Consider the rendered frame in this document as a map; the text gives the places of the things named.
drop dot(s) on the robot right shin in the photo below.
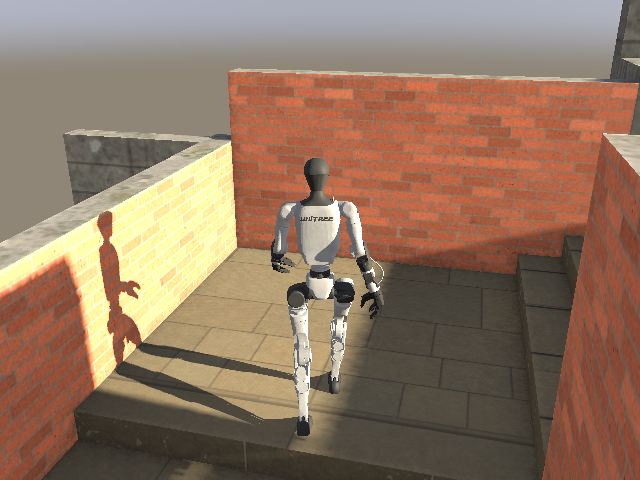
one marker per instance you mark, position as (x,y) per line
(337,352)

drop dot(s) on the right robot thigh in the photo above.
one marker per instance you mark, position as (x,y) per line
(343,297)

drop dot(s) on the right robot hand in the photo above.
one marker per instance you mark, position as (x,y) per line
(377,305)

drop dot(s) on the robot left upper arm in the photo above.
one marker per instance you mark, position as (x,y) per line
(286,212)

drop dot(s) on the robot right upper arm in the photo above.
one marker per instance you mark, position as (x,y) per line
(349,211)

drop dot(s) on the left robot hand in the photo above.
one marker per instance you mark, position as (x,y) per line
(286,261)

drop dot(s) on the robot right forearm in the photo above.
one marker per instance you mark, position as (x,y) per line
(367,271)

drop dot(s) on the robot left forearm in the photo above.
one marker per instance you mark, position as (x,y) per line
(276,259)

